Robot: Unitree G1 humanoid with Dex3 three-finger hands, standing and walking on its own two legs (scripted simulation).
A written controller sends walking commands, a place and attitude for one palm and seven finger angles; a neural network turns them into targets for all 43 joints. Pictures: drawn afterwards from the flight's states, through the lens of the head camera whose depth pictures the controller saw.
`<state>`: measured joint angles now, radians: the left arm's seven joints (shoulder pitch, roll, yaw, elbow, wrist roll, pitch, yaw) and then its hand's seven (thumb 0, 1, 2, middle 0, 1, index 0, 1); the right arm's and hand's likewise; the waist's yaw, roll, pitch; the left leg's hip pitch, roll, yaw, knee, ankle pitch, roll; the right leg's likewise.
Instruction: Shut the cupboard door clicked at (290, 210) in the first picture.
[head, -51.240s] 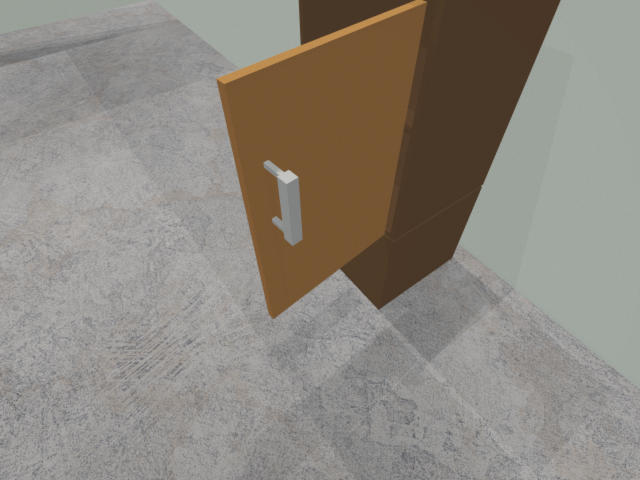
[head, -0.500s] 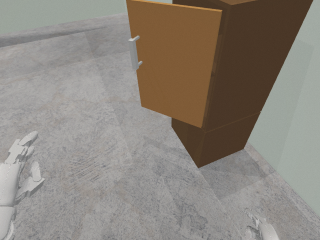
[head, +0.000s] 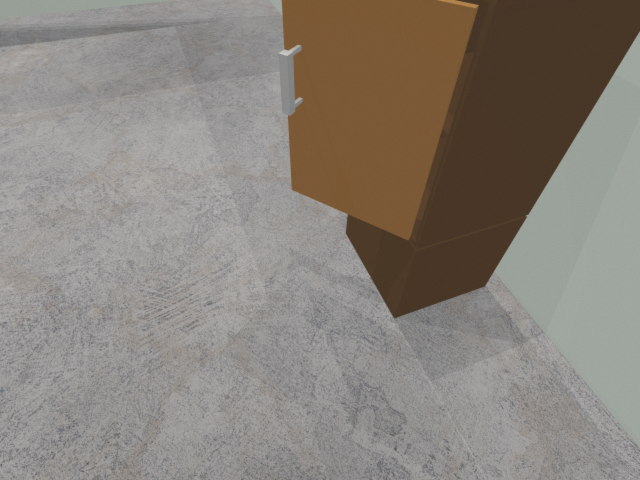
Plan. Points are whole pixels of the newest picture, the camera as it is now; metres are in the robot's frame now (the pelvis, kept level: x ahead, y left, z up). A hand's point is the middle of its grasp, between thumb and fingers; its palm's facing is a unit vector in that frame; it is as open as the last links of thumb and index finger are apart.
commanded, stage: let the arm hang, fingers relaxed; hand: left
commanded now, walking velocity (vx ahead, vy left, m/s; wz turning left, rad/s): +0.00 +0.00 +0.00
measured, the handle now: (292, 80) +0.92 +0.13 +0.03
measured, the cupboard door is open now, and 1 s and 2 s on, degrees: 38 38 38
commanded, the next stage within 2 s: look to check the result in 0.52 s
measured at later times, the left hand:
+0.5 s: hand out of the picture +0.00 +0.13 -0.18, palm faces +0.01 -0.99 -0.14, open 7.4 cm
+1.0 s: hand out of the picture -0.03 +0.12 -0.17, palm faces +0.05 -0.99 -0.16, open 7.4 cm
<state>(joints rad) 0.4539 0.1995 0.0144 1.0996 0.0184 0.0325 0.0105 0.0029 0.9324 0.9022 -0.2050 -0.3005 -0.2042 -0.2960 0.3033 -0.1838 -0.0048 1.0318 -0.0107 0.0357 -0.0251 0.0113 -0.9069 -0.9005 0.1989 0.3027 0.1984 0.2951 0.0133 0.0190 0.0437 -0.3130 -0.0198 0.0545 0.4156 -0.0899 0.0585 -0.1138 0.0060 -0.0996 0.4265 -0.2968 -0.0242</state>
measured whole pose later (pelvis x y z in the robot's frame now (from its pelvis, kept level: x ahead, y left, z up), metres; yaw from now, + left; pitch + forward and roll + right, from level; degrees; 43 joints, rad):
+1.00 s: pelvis +0.03 -0.03 +0.00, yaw -1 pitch -2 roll +0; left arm 0.40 0.10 0.00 1.17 0.01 0.00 0.04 0.00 0.91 0.90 -0.20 -0.30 -0.20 -0.30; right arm 0.29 -0.12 0.01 1.14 -0.01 0.02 -0.05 0.01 -0.92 -0.90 0.20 0.30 0.20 0.29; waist 0.00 0.00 0.04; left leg -0.25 0.01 0.05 0.45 -0.16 0.01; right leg -0.02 0.04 -0.09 0.39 -0.33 -0.06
